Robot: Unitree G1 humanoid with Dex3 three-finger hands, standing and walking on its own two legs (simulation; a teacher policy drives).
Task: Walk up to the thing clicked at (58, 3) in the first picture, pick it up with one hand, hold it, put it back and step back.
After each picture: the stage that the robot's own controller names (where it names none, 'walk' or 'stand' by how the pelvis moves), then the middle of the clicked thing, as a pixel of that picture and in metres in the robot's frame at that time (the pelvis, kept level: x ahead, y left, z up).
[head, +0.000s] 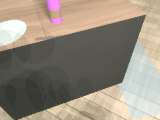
stand; out of the picture +0.81 +0.17 +0.09
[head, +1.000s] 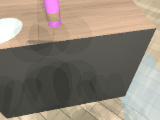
walk; (51, 1) +0.74 +0.19 +0.12
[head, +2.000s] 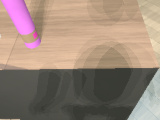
stand; (22, 20) +0.56 +0.27 +0.11
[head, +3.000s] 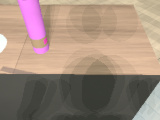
stand; (35, 26) +0.56 +0.21 +0.11
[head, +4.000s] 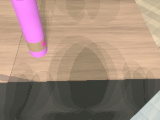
stand; (32, 27) +0.50 +0.21 +0.11
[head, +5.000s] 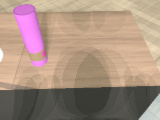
stand; (33, 39) +0.51 +0.21 +0.09
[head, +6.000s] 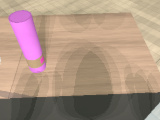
stand; (30, 45) +0.47 +0.21 +0.09
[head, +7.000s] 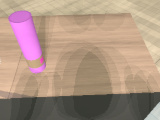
stand; (30, 45) +0.47 +0.22 +0.09
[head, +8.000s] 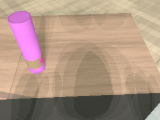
stand; (29, 46) +0.47 +0.22 +0.09
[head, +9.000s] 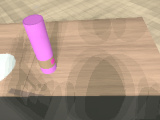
rise first; (42, 47) +0.48 +0.21 +0.10
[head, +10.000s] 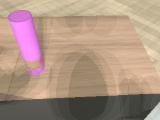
go down; (29, 46) +0.47 +0.20 +0.10
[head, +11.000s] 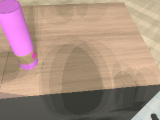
go down; (20, 39) +0.47 +0.20 +0.11
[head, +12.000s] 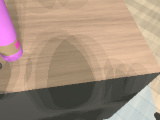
close in; out of the picture +0.47 +0.22 +0.14
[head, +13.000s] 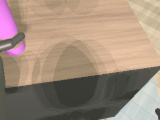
close; (0, 20) +0.50 +0.22 +0.15
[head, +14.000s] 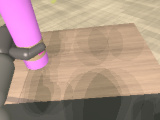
lift; (22, 24) +0.33 +0.15 +0.32
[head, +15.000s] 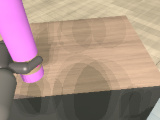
hold; (19, 40) +0.35 +0.17 +0.25
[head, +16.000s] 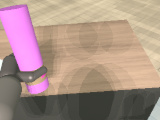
hold; (27, 52) +0.35 +0.17 +0.21
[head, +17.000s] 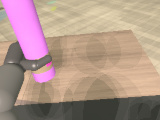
hold; (32, 40) +0.34 +0.15 +0.28
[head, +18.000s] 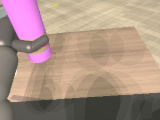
crouch; (25, 16) +0.33 +0.14 +0.35
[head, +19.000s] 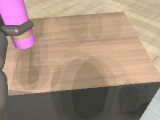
crouch; (11, 5) +0.45 +0.19 +0.29
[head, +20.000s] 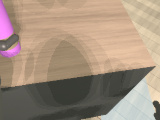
lower; out of the picture +0.49 +0.22 +0.14
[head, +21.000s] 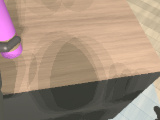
lower; out of the picture +0.48 +0.22 +0.15
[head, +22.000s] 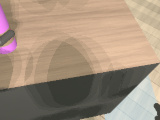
lower; out of the picture +0.50 +0.22 +0.15
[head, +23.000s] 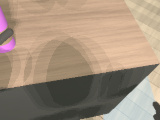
lower; out of the picture +0.51 +0.23 +0.15
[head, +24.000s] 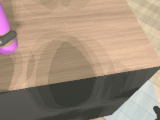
loosen; out of the picture +0.50 +0.23 +0.15
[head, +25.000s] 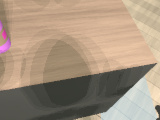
withdraw; out of the picture +0.49 +0.23 +0.15
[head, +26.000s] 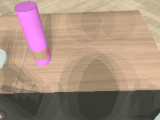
sink last; (35, 37) +0.50 +0.22 +0.12
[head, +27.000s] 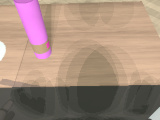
stand; (35, 30) +0.50 +0.21 +0.12
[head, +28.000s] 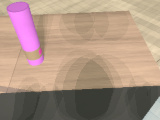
stand; (28, 37) +0.51 +0.23 +0.12
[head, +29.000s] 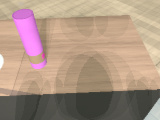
stand; (32, 42) +0.51 +0.22 +0.09
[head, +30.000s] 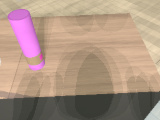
stand; (29, 43) +0.49 +0.22 +0.09
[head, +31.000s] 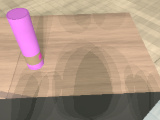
stand; (28, 42) +0.49 +0.23 +0.09
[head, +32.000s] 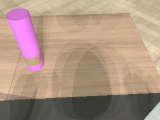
stand; (28, 43) +0.48 +0.22 +0.09
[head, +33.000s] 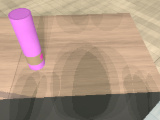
walk; (29, 43) +0.49 +0.22 +0.09
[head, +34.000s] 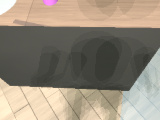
walk; out of the picture +0.74 +0.18 +0.12
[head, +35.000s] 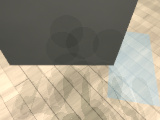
walk; out of the picture +1.10 +0.16 +0.11
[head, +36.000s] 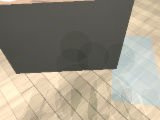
stand; out of the picture +1.12 +0.21 +0.11
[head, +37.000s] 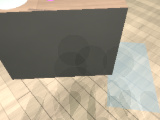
stand; out of the picture +1.11 +0.23 +0.09
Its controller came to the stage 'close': yes
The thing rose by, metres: 0.24
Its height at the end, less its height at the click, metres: +0.00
